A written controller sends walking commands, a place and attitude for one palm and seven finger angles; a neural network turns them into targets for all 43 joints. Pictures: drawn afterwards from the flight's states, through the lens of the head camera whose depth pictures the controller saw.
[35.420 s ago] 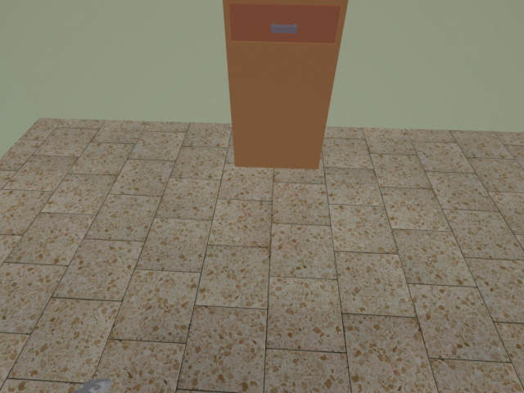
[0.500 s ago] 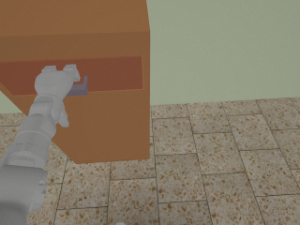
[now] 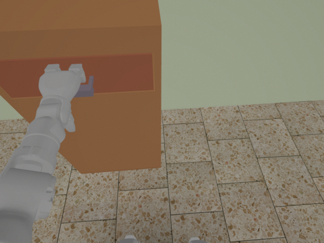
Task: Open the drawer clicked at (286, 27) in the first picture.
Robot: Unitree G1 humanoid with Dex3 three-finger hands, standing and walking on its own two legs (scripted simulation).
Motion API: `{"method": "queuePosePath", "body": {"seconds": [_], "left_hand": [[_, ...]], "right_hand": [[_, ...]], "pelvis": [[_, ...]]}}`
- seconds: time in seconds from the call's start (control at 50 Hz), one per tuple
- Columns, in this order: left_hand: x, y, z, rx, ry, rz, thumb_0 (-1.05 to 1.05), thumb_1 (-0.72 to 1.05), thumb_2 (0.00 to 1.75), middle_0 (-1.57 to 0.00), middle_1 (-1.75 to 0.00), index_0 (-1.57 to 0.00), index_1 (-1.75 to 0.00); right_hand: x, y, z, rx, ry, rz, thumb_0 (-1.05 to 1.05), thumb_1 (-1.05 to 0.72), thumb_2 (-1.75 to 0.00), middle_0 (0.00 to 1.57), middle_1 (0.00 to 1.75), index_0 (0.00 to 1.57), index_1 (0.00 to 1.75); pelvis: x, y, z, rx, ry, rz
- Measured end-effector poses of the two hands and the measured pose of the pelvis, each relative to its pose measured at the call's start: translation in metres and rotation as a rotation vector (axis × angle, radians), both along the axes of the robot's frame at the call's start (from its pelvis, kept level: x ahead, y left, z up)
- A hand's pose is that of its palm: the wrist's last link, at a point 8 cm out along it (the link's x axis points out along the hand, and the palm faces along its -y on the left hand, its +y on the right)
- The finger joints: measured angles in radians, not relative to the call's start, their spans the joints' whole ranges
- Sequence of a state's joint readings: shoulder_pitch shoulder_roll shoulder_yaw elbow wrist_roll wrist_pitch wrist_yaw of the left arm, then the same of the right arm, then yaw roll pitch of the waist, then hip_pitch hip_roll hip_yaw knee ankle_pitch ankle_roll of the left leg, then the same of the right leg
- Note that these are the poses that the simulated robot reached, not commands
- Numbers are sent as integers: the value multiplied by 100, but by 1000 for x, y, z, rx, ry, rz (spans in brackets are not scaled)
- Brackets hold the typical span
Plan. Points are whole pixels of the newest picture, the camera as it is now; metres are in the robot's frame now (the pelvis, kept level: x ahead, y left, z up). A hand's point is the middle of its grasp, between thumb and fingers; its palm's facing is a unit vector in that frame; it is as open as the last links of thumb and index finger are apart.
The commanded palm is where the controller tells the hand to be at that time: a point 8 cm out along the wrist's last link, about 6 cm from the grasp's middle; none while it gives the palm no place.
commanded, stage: lower the fingers behind the handle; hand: left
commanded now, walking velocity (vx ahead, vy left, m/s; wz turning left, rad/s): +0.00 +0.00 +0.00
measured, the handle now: (74, 85) +0.53 +0.24 +0.06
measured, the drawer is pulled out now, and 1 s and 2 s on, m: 0.00 0.00 0.00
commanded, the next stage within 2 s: lift the fingers back up to retry in 0.24 s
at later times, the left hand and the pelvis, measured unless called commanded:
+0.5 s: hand (68, 96) +0.48 +0.24 +0.06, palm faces -0.03 +0.01 -1.00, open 13.8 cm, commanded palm +0.46 +0.24 +0.11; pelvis +0.00 +0.00 +0.00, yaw +0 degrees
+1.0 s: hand (58, 81) +0.48 +0.25 +0.11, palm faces +0.01 -0.02 -1.00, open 13.5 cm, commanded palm +0.46 +0.24 +0.17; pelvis +0.02 +0.00 +0.01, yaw +0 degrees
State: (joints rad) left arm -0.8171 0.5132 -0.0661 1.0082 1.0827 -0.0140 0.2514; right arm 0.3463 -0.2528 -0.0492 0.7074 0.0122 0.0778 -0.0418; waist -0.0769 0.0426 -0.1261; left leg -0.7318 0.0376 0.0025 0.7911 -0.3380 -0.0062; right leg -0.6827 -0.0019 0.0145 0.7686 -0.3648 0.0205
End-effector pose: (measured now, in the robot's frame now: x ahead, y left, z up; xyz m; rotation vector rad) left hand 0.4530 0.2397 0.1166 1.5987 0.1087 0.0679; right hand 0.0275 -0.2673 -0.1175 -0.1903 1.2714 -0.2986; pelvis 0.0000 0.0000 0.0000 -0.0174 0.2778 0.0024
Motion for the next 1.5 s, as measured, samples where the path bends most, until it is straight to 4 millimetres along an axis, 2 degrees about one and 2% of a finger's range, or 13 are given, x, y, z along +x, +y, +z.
{"method": "queuePosePath", "body": {"seconds": [0.24, 0.52, 0.8, 1.04, 1.2, 1.36, 1.5], "left_hand": [[0, -1, -1, 5, -1, 1, 0, -49, 30, -25, -130, -32, -120], [4, 1, 3, -22, 8, 2, 0, -49, 30, -29, -130, -32, -120], [8, 6, 21, -43, -11, -20, 0, -49, 30, -32, -121, -35, -122], [7, 9, 55, -43, -33, 19, 0, -49, 30, -32, -120, -37, -123], [0, -3, 50, -51, 32, -16, 0, -49, 30, -32, -120, -34, -121], [-3, -11, 49, -55, -18, -63, 0, -49, 30, -32, -120, -32, -120], [0, 4, 55, -27, -34, 33, 0, -49, 30, -32, -120, -32, -120]], "right_hand": [[-15, -2, -2, -10, 22, -11, 1, -90, -90, 20, 30, 20, 30], [-11, -1, 1, -17, -2, -19, 1, -90, -90, 20, 30, 20, 30], [14, 4, 8, -10, -36, -16, 1, -90, -90, 20, 30, 20, 30], [55, 6, 14, 20, -107, 18, 1, -90, -90, 20, 30, 20, 30], [77, 3, 18, 24, -145, 46, 1, -90, -90, 20, 30, 20, 30], [78, -3, 17, 16, -142, 54, 1, -90, -90, 20, 30, 20, 30], [63, -7, 12, 29, -105, 34, 1, -90, -90, 20, 30, 20, 30]], "pelvis": [[-5, 0, -3, -2, 10, -2], [-4, 1, -1, -4, 6, -8], [11, 5, 8, -6, -26, -7], [24, 3, 16, 0, -67, 0], [25, -1, 18, 6, -85, 5], [22, -6, 17, 8, -82, 9], [21, -10, 17, 10, -78, 8]]}}
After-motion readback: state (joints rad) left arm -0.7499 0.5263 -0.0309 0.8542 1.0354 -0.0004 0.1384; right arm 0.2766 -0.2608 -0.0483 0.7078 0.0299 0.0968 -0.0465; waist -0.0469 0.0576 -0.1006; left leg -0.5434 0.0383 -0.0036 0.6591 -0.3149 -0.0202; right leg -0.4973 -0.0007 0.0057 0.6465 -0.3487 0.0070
